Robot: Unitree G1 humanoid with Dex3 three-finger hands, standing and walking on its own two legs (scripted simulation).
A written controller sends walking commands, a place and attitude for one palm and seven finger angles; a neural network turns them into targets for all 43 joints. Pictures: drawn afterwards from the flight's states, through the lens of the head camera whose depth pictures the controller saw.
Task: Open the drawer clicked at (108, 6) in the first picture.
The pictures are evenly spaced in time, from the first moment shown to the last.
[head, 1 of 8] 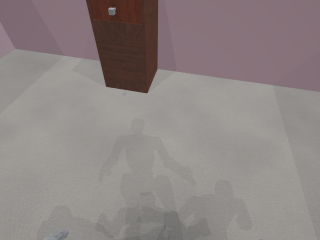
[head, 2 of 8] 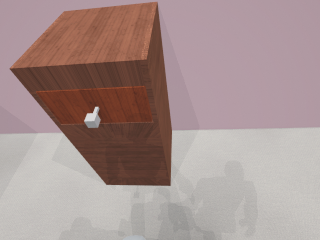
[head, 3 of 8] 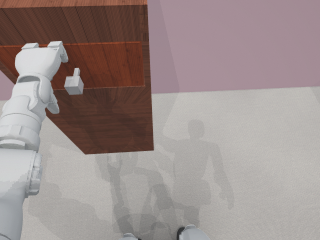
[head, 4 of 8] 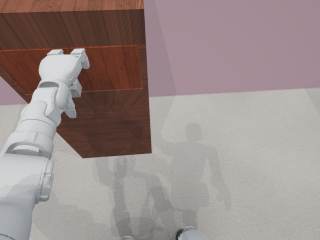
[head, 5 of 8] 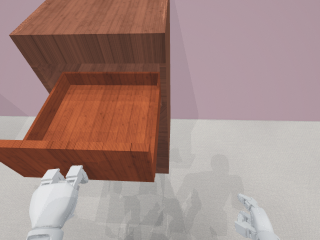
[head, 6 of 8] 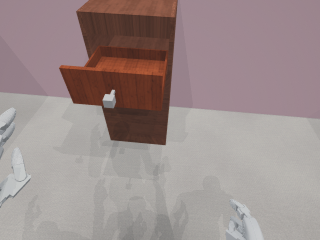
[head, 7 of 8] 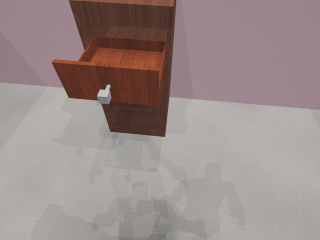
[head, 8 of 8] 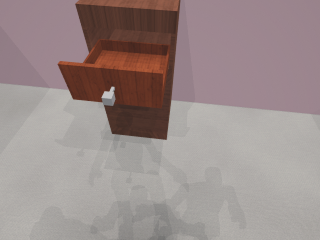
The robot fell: no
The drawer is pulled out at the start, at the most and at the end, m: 0.00 0.30 0.30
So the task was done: yes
